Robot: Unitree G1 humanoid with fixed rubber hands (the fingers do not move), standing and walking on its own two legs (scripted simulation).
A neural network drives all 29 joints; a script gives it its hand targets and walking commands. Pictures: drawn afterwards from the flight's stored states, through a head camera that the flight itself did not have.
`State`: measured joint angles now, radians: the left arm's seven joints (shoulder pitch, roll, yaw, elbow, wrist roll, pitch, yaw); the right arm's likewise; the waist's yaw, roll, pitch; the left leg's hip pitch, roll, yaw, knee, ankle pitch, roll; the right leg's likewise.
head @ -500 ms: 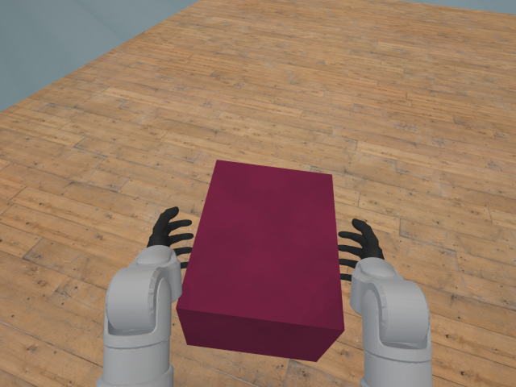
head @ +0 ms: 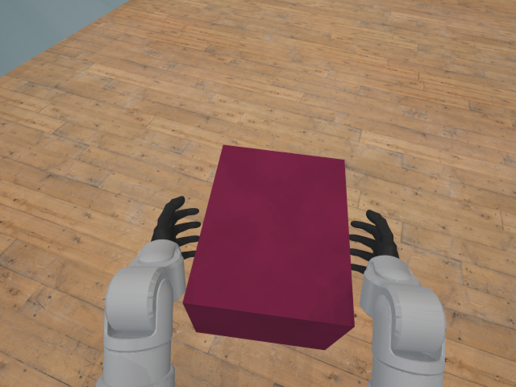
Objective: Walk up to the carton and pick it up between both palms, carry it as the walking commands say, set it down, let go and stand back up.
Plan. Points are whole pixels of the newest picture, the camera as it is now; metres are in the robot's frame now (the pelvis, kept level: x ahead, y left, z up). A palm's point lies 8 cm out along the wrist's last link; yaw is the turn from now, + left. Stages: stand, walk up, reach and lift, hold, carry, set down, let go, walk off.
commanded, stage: carry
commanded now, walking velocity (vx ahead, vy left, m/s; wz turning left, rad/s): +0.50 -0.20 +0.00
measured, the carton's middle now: (272, 243) +0.34 -0.02 +0.01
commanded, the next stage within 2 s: none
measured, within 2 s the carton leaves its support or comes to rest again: neither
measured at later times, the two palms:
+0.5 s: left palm (230, 118) +0.57 +0.06 +0.10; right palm (376, 131) +0.57 -0.22 +0.08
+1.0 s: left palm (244, 44) +0.87 +0.05 +0.09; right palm (357, 50) +0.87 -0.24 +0.09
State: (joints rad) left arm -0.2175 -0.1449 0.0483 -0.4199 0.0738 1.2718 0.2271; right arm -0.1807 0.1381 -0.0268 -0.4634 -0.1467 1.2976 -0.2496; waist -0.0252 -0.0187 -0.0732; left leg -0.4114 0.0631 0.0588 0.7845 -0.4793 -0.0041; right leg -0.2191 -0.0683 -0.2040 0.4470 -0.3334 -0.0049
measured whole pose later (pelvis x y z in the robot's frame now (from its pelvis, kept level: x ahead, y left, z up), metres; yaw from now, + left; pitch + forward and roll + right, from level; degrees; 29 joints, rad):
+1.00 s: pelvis +0.60 -0.10 +0.00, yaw +0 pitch +4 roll +0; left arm -0.21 -0.14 0.10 -0.48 0.10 1.29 0.22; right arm -0.19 0.14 0.03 -0.42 -0.15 1.28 -0.25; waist -0.03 -0.04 0.00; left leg -0.21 0.15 0.16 0.46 -0.29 -0.07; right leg -0.51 -0.03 -0.03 1.01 -0.45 -0.05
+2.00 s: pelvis +1.00 -0.15 +0.00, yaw +3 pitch +7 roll +0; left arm -0.21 -0.14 0.09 -0.46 0.07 1.28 0.21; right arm -0.17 0.14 0.01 -0.45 -0.14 1.29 -0.25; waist -0.03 -0.02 -0.12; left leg -0.33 0.08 0.13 0.52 -0.27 -0.01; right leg -0.20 -0.02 -0.10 0.48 -0.34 -0.01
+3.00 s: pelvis +1.07 -0.14 -0.01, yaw +3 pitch +4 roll +0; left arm -0.20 -0.14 0.08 -0.38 0.10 1.22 0.20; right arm -0.16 0.14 0.01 -0.40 -0.14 1.28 -0.25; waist -0.03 -0.03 -0.08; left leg -0.30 0.08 0.13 0.56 -0.31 -0.01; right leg -0.22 -0.02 -0.13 0.53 -0.36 -0.03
